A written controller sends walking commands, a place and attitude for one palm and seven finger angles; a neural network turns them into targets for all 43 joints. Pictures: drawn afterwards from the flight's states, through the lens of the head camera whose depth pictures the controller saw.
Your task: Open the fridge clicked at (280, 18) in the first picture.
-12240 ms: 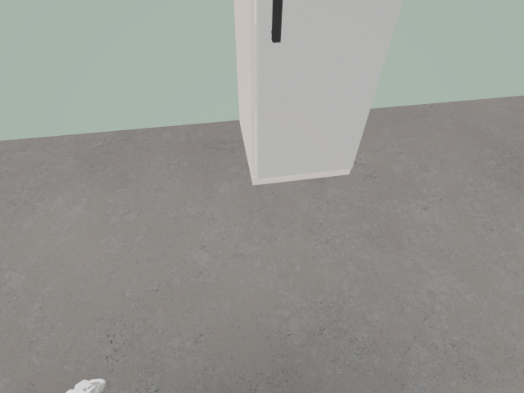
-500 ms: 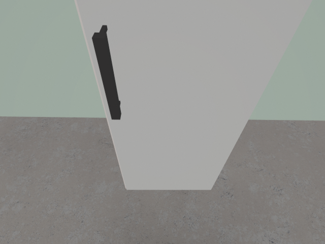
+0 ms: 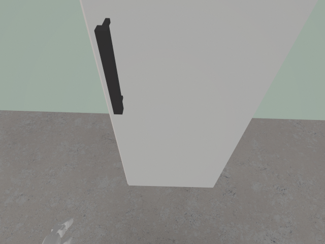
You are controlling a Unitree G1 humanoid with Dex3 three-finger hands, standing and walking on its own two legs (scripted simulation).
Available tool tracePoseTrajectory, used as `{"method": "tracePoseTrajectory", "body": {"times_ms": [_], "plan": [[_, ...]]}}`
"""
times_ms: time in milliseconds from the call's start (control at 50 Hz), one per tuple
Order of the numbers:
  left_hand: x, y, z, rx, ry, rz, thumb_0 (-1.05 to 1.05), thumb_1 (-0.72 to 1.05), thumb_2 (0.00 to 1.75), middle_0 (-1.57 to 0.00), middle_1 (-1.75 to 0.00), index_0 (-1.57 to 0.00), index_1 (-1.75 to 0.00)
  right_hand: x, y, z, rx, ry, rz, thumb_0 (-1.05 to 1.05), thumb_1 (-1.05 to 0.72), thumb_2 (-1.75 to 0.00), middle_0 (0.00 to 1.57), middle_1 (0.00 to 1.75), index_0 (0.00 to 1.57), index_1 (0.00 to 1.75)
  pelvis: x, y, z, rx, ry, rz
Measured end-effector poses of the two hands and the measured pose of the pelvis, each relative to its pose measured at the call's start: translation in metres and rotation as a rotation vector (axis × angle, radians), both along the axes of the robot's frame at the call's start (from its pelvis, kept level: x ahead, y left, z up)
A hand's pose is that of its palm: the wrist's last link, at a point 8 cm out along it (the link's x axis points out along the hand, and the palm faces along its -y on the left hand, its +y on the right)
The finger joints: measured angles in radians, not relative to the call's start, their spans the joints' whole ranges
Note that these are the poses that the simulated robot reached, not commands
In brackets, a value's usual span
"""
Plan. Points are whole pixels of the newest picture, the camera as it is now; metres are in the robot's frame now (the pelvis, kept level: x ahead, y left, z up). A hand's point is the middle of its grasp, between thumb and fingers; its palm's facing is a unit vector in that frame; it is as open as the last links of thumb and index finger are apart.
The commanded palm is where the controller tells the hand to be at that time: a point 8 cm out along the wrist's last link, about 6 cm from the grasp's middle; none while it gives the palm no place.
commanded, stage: raise the hand to about handle height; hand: left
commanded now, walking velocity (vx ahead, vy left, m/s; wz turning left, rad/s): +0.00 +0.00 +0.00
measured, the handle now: (113, 72) +0.50 +0.18 +0.16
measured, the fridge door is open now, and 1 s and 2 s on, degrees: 0 0 0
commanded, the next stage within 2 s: move the hooked fingers beside the handle in 2.00 s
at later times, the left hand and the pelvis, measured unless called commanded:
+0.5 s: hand (73, 211) +0.18 +0.21 +0.01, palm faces +0.11 -0.99 -0.08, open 9.7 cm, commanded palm +0.15 +0.27 +0.03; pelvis -0.02 -0.04 -0.05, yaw +2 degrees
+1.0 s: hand (50, 178) +0.22 +0.25 +0.09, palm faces +0.09 -0.99 -0.06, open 12.6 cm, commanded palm +0.19 +0.30 +0.11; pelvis -0.01 -0.01 -0.02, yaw +1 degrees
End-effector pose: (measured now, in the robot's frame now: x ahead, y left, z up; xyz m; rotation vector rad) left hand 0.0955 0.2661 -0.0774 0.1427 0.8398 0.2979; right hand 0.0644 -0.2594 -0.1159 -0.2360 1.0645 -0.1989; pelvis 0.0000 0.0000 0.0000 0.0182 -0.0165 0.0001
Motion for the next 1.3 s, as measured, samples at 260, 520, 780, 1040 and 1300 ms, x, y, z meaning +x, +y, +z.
{"method": "tracePoseTrajectory", "body": {"times_ms": [260, 520, 780, 1040, 1300], "plan": [[0.059, -0.014, 0.056, -0.087, -0.792, -0.274, 0.01, 0.67, 0.80, -0.22, -0.45, -0.22, -0.45, 0.098, -0.009, -0.001, 0.022, -0.491, 0.135, 0.01, -0.90, -0.90, 0.21, 0.30, 0.20, 0.30, -0.031, -0.029, -0.063, -0.015, 0.178, 0.009], [0.064, 0.000, 0.098, -0.034, -0.810, -0.245, 0.01, 0.37, 0.67, -0.24, -0.64, -0.24, -0.64, 0.098, -0.014, -0.005, -0.009, -0.418, 0.166, 0.01, -0.90, -0.90, 0.21, 0.30, 0.20, 0.30, -0.017, -0.043, -0.052, -0.048, 0.150, 0.042], [0.091, 0.018, 0.138, -0.057, -0.817, -0.246, 0.01, 0.07, 0.54, -0.26, -0.83, -0.26, -0.84, 0.074, -0.014, 0.014, -0.010, -0.407, 0.081, 0.01, -0.90, -0.90, 0.21, 0.30, 0.20, 0.30, -0.007, -0.026, -0.030, -0.030, 0.123, 0.007], [0.099, 0.040, 0.180, -0.036, -0.886, -0.243, 0.00, -0.23, 0.41, -0.28, -1.03, -0.28, -1.03, 0.096, 0.023, 0.040, 0.012, -0.505, 0.143, 0.01, -0.90, -0.90, 0.21, 0.30, 0.20, 0.30, -0.014, -0.010, -0.018, -0.042, 0.043, 0.021], [0.103, 0.059, 0.225, -0.014, -0.898, -0.222, -0.01, -0.47, 0.31, -0.30, -1.18, -0.30, -1.18, 0.103, 0.050, 0.053, 0.067, -0.538, 0.199, 0.01, -0.90, -0.90, 0.21, 0.30, 0.20, 0.30, -0.023, -0.007, -0.007, -0.041, -0.020, 0.033]]}}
